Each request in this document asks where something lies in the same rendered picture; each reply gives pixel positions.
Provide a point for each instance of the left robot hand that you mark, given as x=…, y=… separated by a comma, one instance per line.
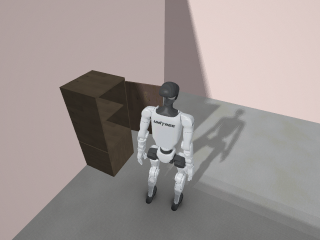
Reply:
x=140, y=156

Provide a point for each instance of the robot head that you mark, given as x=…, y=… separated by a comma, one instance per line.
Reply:
x=168, y=90

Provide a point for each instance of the robot right upper arm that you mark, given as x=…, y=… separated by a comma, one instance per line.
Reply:
x=188, y=122

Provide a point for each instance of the robot right forearm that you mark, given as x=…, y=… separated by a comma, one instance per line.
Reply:
x=189, y=160

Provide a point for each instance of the robot left upper arm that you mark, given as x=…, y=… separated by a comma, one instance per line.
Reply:
x=145, y=121

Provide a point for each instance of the right robot hand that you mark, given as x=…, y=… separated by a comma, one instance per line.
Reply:
x=190, y=172

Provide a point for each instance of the robot left forearm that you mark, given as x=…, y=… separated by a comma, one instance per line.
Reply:
x=141, y=144

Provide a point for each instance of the left robot thigh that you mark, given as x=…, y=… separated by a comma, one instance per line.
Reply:
x=152, y=155

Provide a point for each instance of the cupboard door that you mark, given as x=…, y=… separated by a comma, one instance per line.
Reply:
x=139, y=96

